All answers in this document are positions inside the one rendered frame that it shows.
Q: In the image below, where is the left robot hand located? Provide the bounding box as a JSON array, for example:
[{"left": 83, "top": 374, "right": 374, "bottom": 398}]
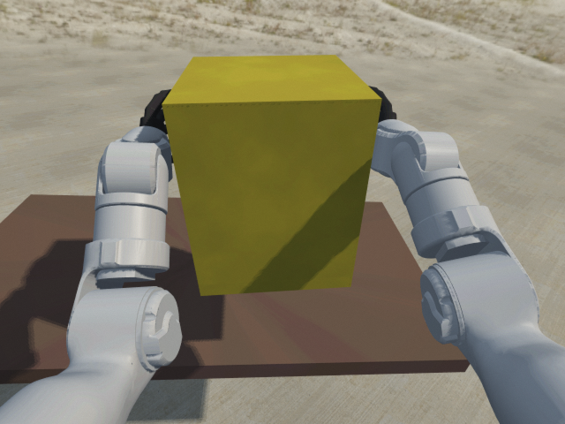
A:
[{"left": 139, "top": 89, "right": 173, "bottom": 163}]

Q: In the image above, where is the right robot upper arm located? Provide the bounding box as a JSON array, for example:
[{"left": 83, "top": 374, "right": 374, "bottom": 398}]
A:
[{"left": 420, "top": 251, "right": 565, "bottom": 424}]

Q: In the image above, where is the carton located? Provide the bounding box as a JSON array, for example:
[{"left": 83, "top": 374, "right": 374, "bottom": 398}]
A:
[{"left": 162, "top": 55, "right": 382, "bottom": 296}]

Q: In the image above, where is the robot right forearm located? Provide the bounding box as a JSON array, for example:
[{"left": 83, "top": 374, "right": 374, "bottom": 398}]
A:
[{"left": 371, "top": 119, "right": 539, "bottom": 324}]

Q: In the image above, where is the left robot upper arm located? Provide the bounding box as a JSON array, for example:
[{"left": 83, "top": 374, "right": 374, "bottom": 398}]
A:
[{"left": 0, "top": 286, "right": 182, "bottom": 424}]

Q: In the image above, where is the table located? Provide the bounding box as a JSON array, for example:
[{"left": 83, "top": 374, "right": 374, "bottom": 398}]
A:
[{"left": 0, "top": 194, "right": 470, "bottom": 384}]

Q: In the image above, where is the right robot hand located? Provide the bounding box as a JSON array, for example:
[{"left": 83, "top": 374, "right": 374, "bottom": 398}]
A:
[{"left": 369, "top": 86, "right": 396, "bottom": 123}]

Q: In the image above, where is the robot left forearm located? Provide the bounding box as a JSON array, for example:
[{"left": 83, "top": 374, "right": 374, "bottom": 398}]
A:
[{"left": 66, "top": 126, "right": 173, "bottom": 358}]

